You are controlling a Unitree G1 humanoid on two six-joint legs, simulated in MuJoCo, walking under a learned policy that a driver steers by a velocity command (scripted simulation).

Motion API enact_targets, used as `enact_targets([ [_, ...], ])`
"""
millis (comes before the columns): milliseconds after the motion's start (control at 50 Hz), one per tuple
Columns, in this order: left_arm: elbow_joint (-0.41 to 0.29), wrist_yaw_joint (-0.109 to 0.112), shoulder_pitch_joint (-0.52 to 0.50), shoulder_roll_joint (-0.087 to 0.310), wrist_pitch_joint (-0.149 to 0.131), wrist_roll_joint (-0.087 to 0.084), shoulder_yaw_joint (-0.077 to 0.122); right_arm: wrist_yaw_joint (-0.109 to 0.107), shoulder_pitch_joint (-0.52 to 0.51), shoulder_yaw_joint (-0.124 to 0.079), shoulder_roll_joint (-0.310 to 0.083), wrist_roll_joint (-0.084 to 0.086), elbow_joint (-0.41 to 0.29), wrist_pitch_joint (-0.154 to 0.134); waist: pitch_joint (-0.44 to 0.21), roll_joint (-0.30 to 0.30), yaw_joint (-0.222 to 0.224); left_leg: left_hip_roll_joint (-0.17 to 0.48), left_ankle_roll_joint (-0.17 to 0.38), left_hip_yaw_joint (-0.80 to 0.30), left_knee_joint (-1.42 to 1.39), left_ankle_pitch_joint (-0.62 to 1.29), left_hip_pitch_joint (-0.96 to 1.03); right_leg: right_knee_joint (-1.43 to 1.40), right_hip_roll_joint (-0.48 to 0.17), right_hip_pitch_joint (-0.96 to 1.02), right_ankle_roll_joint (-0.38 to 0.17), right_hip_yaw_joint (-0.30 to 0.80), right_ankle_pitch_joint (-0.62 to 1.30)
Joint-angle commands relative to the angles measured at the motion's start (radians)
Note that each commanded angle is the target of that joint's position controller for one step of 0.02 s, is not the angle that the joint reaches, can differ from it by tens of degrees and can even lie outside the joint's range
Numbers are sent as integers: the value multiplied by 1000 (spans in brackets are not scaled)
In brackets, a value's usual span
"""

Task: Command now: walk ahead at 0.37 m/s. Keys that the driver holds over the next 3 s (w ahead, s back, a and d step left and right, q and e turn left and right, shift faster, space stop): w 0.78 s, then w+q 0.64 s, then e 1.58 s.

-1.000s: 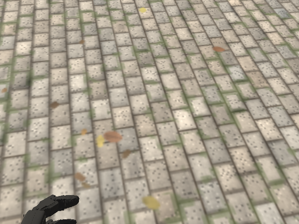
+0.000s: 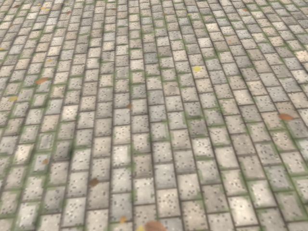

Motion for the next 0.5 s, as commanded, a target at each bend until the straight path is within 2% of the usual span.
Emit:
enact_targets([
  [20,-35,1,-1,93,-37,-6,10,11,-125,-14,-39,-1,-69,-28,144,-135,-9,56,-15,9,15,104,-242,-240,-210,89,-113,209,-29],
  [100,-23,4,51,134,-23,0,17,30,-238,8,-7,11,-103,-42,173,-150,46,55,-36,58,-197,153,-138,-243,-198,60,-120,136,63],
  [160,-10,2,75,163,-17,-10,27,47,-289,17,-13,18,-124,-51,203,-156,69,45,-30,83,-306,115,-66,-231,-221,57,-137,124,98],
  [200,1,-2,79,171,-13,-21,35,53,-294,20,-26,21,-134,-56,219,-167,61,44,-5,79,-360,68,-24,-207,-246,74,-137,128,128],
  [240,5,-5,57,185,-8,-28,46,55,-245,13,-57,20,-129,-60,201,-184,15,31,31,83,-404,17,75,-154,-271,90,-125,130,250],
  [260,-1,-5,26,193,-7,-30,50,52,-165,0,-82,18,-109,-61,153,-185,-41,6,54,98,-422,15,199,-69,-261,78,-110,107,436],
  [280,-7,-6,4,179,-6,-27,47,44,-3,-25,-127,20,-57,-60,50,-153,-120,-15,87,106,-441,28,416,112,-212,35,-83,52,614],
  [300,-34,-7,-18,150,-10,-10,35,32,196,-49,-187,17,-9,-57,-111,-77,-205,100,135,-23,-399,11,741,390,-164,-155,-46,11,513],
  [320,-73,-11,49,21,-31,-6,-1,28,306,-68,-286,0,19,-47,-273,226,-187,368,285,-502,-518,-216,1062,782,19,-534,28,-35,27],
  [340,-60,-16,13,74,-61,-29,14,30,285,-40,-203,-3,22,-49,-287,226,-189,407,305,-699,-652,-307,999,952,27,-630,19,125,-257],
  [360,-89,-22,-62,138,-77,-55,35,30,187,-20,-149,-4,11,-53,-124,190,-163,374,261,-547,-661,-288,867,1008,-34,-707,-5,125,-201],
  [380,-96,-20,-111,142,-81,-55,37,31,113,-8,-110,-4,-4,-56,-47,118,-131,328,231,-414,-676,-214,732,983,-85,-682,-19,97,-112],
  [400,-99,-15,-136,128,-78,-40,41,36,58,0,-81,-9,-11,-59,18,67,-102,284,217,-320,-710,-127,609,919,-112,-648,-17,83,-40],
  [420,-94,-11,-125,113,-65,-30,46,38,27,7,-57,-16,-10,-65,40,79,-69,244,200,-243,-737,-59,529,870,-137,-585,-18,89,8],
  [440,-89,-13,-107,87,-53,-26,44,40,20,8,-52,-18,-4,-67,50,89,-50,229,204,-206,-762,-21,481,847,-141,-544,-13,86,31],
  [460,-89,-13,-102,67,-42,-24,42,39,31,6,-55,-16,6,-72,60,78,-39,226,215,-180,-779,25,451,827,-143,-535,-6,79,41],
  [500,-113,-11,-150,72,-28,-18,46,31,59,2,-78,-15,28,-79,96,55,-30,225,231,-140,-806,87,429,755,-148,-585,13,73,97],
])
Next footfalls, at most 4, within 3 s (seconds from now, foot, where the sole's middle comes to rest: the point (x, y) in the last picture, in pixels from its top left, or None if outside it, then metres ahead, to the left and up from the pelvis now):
0.30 left None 0.25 0.18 -0.79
0.82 right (194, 230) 0.58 -0.06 -0.79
1.36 left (135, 179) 0.83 0.22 -0.79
1.86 right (161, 142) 1.07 0.10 -0.79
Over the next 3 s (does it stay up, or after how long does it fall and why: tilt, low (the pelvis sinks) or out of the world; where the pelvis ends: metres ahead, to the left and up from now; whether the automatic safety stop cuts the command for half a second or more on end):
stays up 0.97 0.18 -0.01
